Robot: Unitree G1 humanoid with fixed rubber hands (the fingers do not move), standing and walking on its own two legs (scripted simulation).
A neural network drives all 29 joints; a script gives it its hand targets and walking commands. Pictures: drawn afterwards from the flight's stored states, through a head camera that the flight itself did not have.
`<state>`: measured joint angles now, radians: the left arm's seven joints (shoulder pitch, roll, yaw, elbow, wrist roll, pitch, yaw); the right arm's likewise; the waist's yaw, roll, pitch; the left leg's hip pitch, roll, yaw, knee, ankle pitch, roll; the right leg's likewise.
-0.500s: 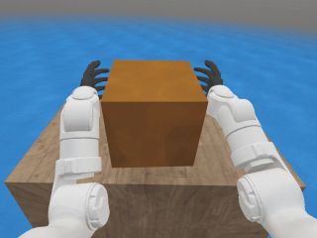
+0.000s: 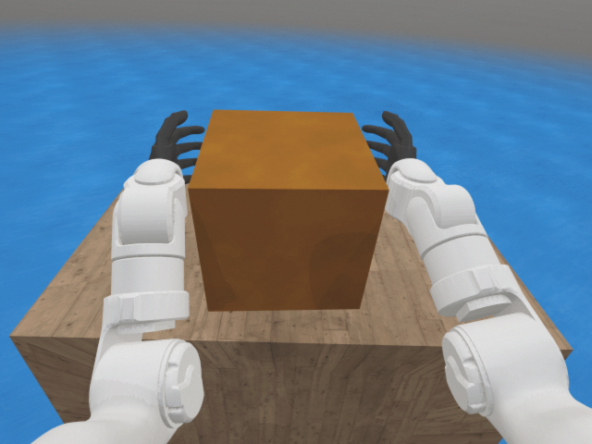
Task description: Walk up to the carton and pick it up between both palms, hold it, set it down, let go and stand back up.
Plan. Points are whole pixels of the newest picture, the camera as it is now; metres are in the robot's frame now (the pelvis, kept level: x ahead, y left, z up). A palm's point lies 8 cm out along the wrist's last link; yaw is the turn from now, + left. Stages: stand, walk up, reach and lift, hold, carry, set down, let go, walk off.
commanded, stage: hold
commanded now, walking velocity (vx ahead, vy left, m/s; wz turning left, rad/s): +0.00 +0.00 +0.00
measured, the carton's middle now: (284, 206) +0.38 +0.03 +0.21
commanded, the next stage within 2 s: none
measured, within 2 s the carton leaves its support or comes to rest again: neither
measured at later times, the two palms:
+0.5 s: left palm (167, 172) +0.36 +0.17 +0.27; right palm (399, 171) +0.38 -0.12 +0.27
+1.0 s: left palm (167, 172) +0.36 +0.17 +0.27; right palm (399, 171) +0.38 -0.12 +0.27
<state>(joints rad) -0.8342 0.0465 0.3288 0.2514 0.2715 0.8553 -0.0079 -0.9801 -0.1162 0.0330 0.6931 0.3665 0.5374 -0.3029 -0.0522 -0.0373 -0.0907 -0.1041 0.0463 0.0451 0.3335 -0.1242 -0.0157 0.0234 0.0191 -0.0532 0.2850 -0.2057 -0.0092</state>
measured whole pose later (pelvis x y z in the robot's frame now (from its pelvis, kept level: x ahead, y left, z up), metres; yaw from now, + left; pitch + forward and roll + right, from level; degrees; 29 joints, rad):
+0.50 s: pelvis +0.00 +0.00 +0.00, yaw +0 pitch -6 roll -1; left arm -0.81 0.04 0.32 0.21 0.27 0.87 -0.01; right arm -0.97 -0.12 0.04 0.67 0.38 0.54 -0.31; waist -0.06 -0.04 -0.09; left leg -0.10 0.05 0.05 0.34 -0.13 -0.02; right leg 0.03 0.02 -0.05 0.28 -0.21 -0.01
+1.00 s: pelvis +0.00 +0.00 +0.00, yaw +0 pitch -6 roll -1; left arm -0.82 0.04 0.32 0.24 0.28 0.86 -0.01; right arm -0.97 -0.12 0.04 0.69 0.37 0.54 -0.30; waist -0.06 -0.04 -0.09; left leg -0.10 0.04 0.04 0.33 -0.13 -0.01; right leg 0.03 0.02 -0.05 0.28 -0.21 -0.01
